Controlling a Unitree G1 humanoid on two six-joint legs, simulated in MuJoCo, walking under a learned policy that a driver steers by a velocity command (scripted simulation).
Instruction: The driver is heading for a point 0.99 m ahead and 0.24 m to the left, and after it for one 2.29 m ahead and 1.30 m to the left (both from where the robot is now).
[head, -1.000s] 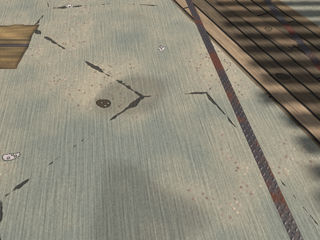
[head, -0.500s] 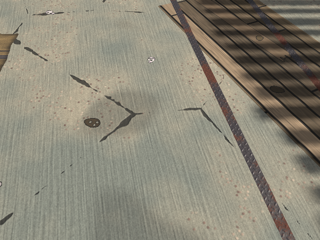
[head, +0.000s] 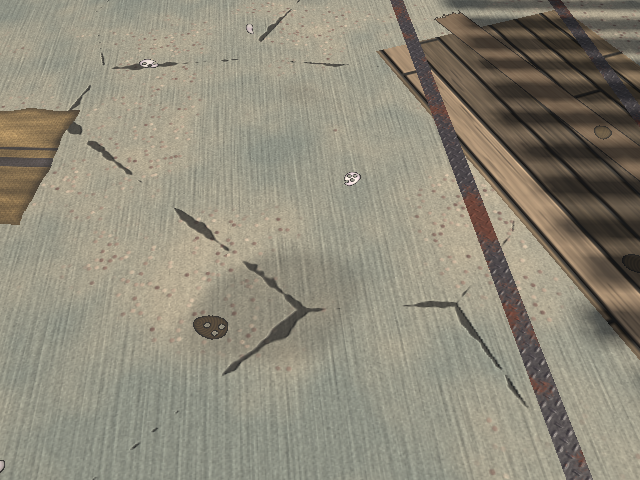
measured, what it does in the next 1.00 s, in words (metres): walks ahead: left foot, then right foot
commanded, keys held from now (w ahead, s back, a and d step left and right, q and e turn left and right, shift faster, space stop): w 0.78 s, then w+q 0.22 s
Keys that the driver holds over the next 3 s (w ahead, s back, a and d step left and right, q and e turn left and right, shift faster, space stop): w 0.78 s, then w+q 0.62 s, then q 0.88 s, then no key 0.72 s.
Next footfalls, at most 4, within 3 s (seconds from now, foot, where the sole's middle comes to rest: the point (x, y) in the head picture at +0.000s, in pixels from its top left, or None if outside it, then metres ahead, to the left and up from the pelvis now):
0.26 left None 0.33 0.17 -0.78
0.82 right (386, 418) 0.65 -0.07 -0.78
1.38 left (274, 311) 0.92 0.20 -0.78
1.84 right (317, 239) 1.16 0.11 -0.78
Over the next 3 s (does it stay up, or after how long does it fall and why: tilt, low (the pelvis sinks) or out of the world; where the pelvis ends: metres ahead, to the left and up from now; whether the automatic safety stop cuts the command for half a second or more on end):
stays up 1.00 0.17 -0.01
